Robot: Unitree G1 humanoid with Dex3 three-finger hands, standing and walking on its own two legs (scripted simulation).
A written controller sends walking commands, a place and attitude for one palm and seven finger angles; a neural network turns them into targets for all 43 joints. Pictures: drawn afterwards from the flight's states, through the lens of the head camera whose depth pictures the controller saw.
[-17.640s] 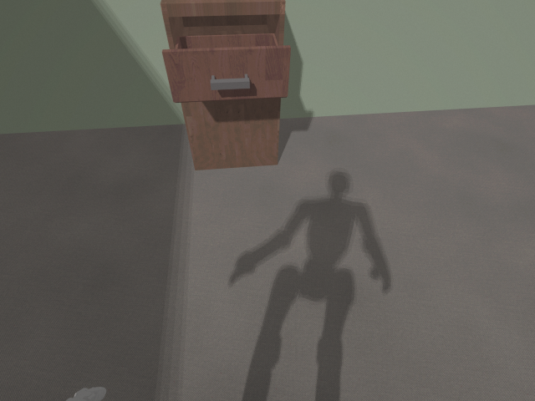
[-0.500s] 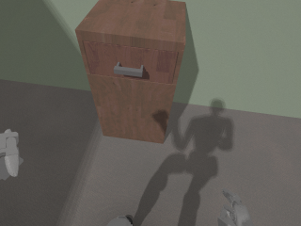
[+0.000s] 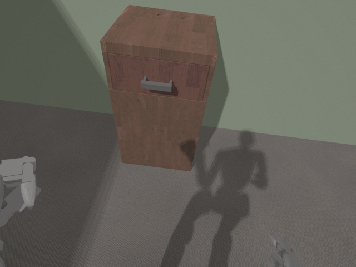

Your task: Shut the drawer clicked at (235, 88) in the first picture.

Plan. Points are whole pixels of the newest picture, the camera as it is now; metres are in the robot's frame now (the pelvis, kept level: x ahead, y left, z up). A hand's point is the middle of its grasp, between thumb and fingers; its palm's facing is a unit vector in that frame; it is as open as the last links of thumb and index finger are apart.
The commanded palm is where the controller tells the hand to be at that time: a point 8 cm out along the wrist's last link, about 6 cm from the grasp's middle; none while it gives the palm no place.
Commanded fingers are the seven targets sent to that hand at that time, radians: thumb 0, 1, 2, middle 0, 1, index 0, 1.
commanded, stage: stop stepping back and stand still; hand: left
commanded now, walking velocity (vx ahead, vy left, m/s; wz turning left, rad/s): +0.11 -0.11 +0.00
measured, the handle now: (157, 83) +0.83 +0.14 -0.07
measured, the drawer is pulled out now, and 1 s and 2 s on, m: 0.00 0.00 0.00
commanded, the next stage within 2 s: let the arm hang, fingers relaxed in 0.80 s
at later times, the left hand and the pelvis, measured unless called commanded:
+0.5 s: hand (44, 194) +0.18 +0.23 +0.16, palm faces +0.35 -0.84 -0.42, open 3.3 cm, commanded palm +0.13 +0.27 +0.19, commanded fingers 0.00 0.90 0.90 -1.40 -1.60 -1.40 -1.60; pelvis -0.02 -0.01 +0.01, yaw -3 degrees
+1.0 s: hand (75, 210) +0.21 +0.23 +0.04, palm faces +0.12 -0.87 -0.47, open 3.2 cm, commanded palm none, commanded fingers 0.00 0.90 0.90 -1.16 -1.34 -1.16 -1.34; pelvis -0.01 -0.01 +0.00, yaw -2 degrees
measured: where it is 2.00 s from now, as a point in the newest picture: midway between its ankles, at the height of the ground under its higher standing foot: outside the picture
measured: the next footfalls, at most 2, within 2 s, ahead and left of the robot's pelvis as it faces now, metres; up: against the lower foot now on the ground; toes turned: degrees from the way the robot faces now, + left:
right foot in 0.20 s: +0.01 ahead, -0.11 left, +0.00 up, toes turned -4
